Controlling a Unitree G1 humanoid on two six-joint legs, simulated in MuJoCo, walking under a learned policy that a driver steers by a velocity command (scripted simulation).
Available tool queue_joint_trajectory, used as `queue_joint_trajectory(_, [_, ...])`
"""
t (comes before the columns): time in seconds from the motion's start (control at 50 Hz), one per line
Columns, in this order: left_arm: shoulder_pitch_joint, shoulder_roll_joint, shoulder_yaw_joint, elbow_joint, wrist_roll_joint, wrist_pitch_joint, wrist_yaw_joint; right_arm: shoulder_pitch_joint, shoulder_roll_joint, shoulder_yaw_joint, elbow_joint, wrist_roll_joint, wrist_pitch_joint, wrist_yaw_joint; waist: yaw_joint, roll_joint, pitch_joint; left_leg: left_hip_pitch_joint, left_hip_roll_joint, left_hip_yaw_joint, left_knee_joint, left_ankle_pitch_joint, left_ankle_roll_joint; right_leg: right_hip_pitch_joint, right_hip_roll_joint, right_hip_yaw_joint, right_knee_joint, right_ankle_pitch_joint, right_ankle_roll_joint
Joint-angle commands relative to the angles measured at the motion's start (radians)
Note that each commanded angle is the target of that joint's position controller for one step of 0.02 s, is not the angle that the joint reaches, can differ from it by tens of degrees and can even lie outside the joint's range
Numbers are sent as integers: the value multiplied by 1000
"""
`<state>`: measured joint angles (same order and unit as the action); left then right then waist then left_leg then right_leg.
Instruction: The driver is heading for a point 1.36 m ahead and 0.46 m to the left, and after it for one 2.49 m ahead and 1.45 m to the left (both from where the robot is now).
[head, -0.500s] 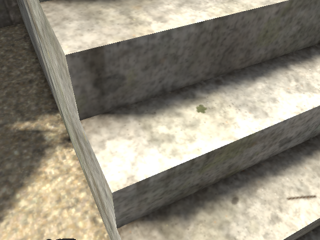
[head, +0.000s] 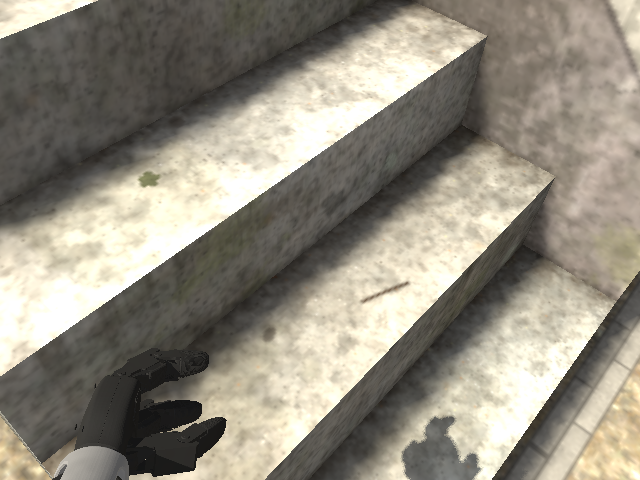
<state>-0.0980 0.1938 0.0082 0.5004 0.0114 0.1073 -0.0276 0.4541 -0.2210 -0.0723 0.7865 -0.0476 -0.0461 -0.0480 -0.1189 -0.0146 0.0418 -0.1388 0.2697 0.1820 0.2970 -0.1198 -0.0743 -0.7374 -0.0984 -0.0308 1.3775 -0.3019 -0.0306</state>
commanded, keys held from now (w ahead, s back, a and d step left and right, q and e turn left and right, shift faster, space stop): w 1.00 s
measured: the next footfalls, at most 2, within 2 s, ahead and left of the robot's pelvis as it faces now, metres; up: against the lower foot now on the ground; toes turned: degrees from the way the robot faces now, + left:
right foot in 0.08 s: +0.07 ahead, -0.20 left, +0.00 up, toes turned -1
left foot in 0.76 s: +0.20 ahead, +0.02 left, +0.22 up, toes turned +7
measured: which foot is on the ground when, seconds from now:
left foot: down 0.00-0.06, up 0.08-0.74, down 0.76-1.00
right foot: up 0.00-0.06, down 0.08-0.80, up 0.82-1.00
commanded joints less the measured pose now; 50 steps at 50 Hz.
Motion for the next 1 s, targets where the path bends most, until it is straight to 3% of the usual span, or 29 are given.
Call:
queue_joint_trajectory(0.02, [196, 34, 25, -15, -2, -20, 25, -215, -233, -58, -141, 27, 6, 36, 155, 280, -149, -108, 98, -52, -7, 374, 185, 559, 52, -59, -589, 75, -30])
queue_joint_trajectory(0.06, [323, -2, 20, 93, 17, -59, 16, -134, -172, -49, -101, 19, 72, 28, 168, 118, -143, -30, 2, -22, 323, 321, 161, 633, 138, -128, -1048, 151, -14])
queue_joint_trajectory(0.08, [315, -16, 4, 107, 7, -99, -3, -167, -72, -27, -142, -18, 90, 24, 153, -28, -20, -331, -97, -86, 596, -325, 134, 679, 48, 25, -1024, 199, 39])
queue_joint_trajectory(0.1, [395, 103, -11, 91, -18, -118, -3, -82, 178, 37, -201, -34, 92, 41, 61, -343, -69, -571, -267, -278, 853, -650, 74, 697, -199, 229, -777, 1031, 99])
queue_joint_trajectory(0.12, [548, 306, 65, 142, -10, -116, 27, -38, 131, 23, -186, -15, 93, 33, 160, -531, -269, -519, -313, -414, 1003, -493, 63, 622, -282, 393, -1090, 715, 26])
queue_joint_trajectory(0.14, [437, 316, 75, 122, -1, -113, 30, -81, 60, 1, -196, -27, 83, 25, 108, -543, -171, -624, -316, -371, 1256, -374, 64, 524, -267, 531, -1197, 47, -31])
queue_joint_trajectory(0.16, [320, 241, 61, 116, -9, -107, 25, -191, 3, -17, -197, -41, 63, 20, 97, -473, -8, -823, -323, -322, 1412, -280, 67, 489, -197, 497, -1185, -280, -24])
queue_joint_trajectory(0.18, [314, 203, 52, 121, -8, -118, 19, -247, 21, -26, -186, -35, 56, 2, 129, -455, -29, -918, -366, -274, 1803, -263, 92, 511, -186, 500, -1146, -189, -62])
queue_joint_trajectory(0.2, [286, 153, 36, 124, -10, -130, 27, -247, -10, -28, -186, -30, 54, 10, 88, -300, -33, -928, -335, -293, 1835, -199, 99, 487, -157, 413, -1090, -101, -70])
queue_joint_trajectory(0.24, [351, 110, 34, 189, 19, -149, 30, -289, 26, -6, -201, -11, 48, 26, 70, -99, -72, -923, -356, -237, 1970, -191, 116, 470, -138, 340, -1042, 6, -109])
queue_joint_trajectory(0.3, [503, 80, 31, 300, 19, -157, 31, -417, 96, 42, -261, -7, 42, 22, 107, -35, -31, -1127, -389, -281, 2131, -284, 156, 548, -172, 349, -1081, -92, -192])
queue_joint_trajectory(0.38, [573, 105, 29, 343, 5, -172, 57, -439, 91, 60, -277, -15, 72, 16, 113, 49, 7, -1222, -392, -279, 2101, -274, 129, 559, -183, 307, -1129, -163, -201])
queue_joint_trajectory(0.46, [619, 127, 26, 375, -2, -180, 64, -529, 121, 76, -332, -11, 91, 4, 156, 41, 35, -1301, -347, -257, 2063, -291, 114, 579, -161, 296, -1163, -222, -217])
queue_joint_trajectory(0.5, [631, 124, 25, 377, -15, -168, 94, -610, 132, 86, -378, 2, 89, 3, 187, 9, 49, -1321, -296, -229, 1993, -409, 110, 622, -174, 319, -1227, -224, -258])
queue_joint_trajectory(0.58, [701, 143, 39, 411, -9, -165, 114, -658, 145, 91, -408, -8, 94, 7, 211, -5, -7, -1401, -228, -184, 2051, -515, 129, 834, -185, 307, -1225, 18, -309])
queue_joint_trajectory(0.64, [685, 139, 36, 395, -5, -154, 111, -674, 132, 99, -414, 8, 98, 12, 211, -11, -15, -1226, -179, -100, 1717, -561, 140, 836, -158, 222, -1294, 241, -299])
queue_joint_trajectory(0.7, [547, 161, 37, 352, -12, -142, 111, -532, 160, 117, -350, 22, 110, 4, 103, -47, -92, -703, -215, -90, 1320, -698, 201, 649, -137, 8, -1329, 648, -262])
queue_joint_trajectory(0.72, [543, 183, 34, 328, -13, -139, 90, -453, 121, 97, -290, 46, 109, -1, 95, -25, -157, -446, -317, 73, 1226, -698, 198, 569, -103, -72, -1251, 1078, -270])
queue_joint_trajectory(0.74, [582, 192, 32, 340, -26, -136, 72, -364, 114, 83, -248, 54, 104, -7, 73, -120, -228, -280, -376, 85, 1160, -657, 205, 584, -128, -63, -1138, 1459, -285])
queue_joint_trajectory(0.76, [636, 185, 24, 352, -44, -144, 54, -345, 90, 67, -230, 78, 83, -14, 69, -149, -271, -98, -375, 10, 1018, -566, 226, 526, -115, -44, -984, 1689, -241])
queue_joint_trajectory(0.78, [558, 244, 33, 309, -49, -152, 39, -189, 24, 38, -196, 58, 88, -21, -23, -76, -383, 94, -292, -302, 854, -629, 276, 331, -90, -25, -780, 1488, -191])
queue_joint_trajectory(0.8, [380, 307, 71, 246, -40, -148, 9, 105, -125, -18, -112, -26, 124, -44, -182, 227, -438, 82, -102, -975, 281, -1082, 358, 180, 71, -18, -429, 763, -160])
queue_joint_trajectory(0.82, [306, 176, 72, 229, 44, -145, -9, 7, -165, -37, -68, -24, 142, -64, -103, 285, -351, -71, -46, -1393, -41, -1329, 378, 78, 166, 249, -60, 293, -149])
queue_joint_trajectory(0.84, [274, 67, 44, 166, 86, -122, -10, -224, -122, -22, -89, 0, 136, -71, 0, 192, -141, -339, -13, -1283, -10, -1197, 332, -1, 198, 322, 248, 248, -102])
queue_joint_trajectory(0.86, [281, -2, 23, 132, 84, -110, -2, -338, -53, 0, -57, 17, 119, -68, 93, 103, 6, -523, -27, -1099, 108, -1103, 323, -87, 203, 292, 441, 177, -83])
queue_joint_trajectory(0.88, [318, -44, 10, 111, 73, -110, 15, -386, 3, 15, -18, 15, 90, -58, 180, 16, 76, -600, -38, -903, 206, -949, 297, -148, 208, 280, 533, 138, -66])
queue_joint_trajectory(0.92, [428, -34, 7, 164, 54, -95, 30, -346, 111, 48, 88, -15, 45, -24, 253, 6, 55, -592, -101, -574, 301, -711, 220, -147, 218, 240, 573, 163, -46])
queue_joint_trajectory(0.96, [431, -31, 8, 190, 26, -92, 38, -289, 83, 41, 144, -15, 5, 3, 244, 31, 58, -523, -114, -449, 290, -572, 212, -206, 237, 241, 610, 195, -37])
queue_joint_trajectory(1.0, [367, -7, 19, 183, 29, -95, 45, -251, 30, 25, 180, -2, -25, 11, 228, 43, 65, -467, -98, -403, 244, -505, 221, -256, 213, 232, 538, 233, -13])
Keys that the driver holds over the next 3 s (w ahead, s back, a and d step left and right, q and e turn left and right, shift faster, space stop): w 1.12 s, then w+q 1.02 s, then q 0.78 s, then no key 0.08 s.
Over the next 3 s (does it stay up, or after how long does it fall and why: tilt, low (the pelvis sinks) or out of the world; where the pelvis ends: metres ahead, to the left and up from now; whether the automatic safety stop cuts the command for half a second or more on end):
stays up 0.25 -0.93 -0.03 its command is cut before an obstacle from the start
